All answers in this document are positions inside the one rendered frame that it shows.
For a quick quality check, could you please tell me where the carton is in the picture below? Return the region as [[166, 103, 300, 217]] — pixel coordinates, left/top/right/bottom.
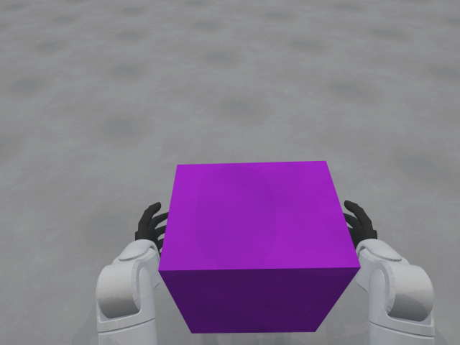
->
[[158, 161, 361, 334]]

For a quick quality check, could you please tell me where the right robot forearm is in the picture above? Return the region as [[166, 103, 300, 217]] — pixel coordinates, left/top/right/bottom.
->
[[355, 239, 435, 345]]

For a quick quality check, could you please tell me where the left robot forearm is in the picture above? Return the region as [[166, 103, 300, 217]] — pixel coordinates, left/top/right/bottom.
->
[[96, 239, 162, 345]]

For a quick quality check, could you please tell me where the robot right hand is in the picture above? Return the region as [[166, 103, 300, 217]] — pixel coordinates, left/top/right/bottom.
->
[[343, 201, 377, 251]]

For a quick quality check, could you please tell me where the robot left hand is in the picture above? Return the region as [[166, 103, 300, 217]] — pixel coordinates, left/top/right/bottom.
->
[[135, 202, 169, 257]]

